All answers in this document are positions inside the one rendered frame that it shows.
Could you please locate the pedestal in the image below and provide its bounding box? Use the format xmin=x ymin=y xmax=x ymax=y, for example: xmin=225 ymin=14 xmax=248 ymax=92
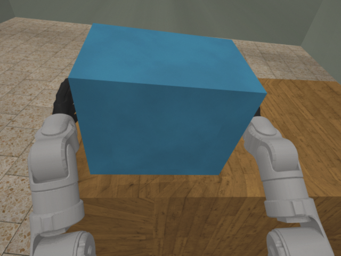
xmin=62 ymin=78 xmax=341 ymax=256

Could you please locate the robot right hand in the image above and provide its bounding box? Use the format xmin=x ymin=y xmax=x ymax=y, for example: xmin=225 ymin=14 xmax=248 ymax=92
xmin=254 ymin=107 xmax=261 ymax=117

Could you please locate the robot left upper arm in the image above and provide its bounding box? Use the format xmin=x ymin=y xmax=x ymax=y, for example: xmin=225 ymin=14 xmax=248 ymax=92
xmin=33 ymin=230 xmax=96 ymax=256

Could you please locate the robot right forearm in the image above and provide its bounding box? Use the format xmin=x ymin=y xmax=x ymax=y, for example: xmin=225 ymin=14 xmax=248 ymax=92
xmin=242 ymin=116 xmax=335 ymax=256

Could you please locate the carton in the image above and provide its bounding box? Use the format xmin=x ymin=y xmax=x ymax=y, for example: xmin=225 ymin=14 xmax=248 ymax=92
xmin=68 ymin=23 xmax=267 ymax=175

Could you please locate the robot left forearm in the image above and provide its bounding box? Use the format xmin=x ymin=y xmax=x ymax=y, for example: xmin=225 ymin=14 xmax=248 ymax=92
xmin=27 ymin=114 xmax=85 ymax=256

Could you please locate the robot right upper arm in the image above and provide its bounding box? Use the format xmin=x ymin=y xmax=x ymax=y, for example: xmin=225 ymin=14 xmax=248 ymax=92
xmin=266 ymin=226 xmax=332 ymax=256

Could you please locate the robot left hand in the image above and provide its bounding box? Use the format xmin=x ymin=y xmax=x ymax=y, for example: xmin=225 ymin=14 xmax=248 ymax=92
xmin=52 ymin=78 xmax=78 ymax=123

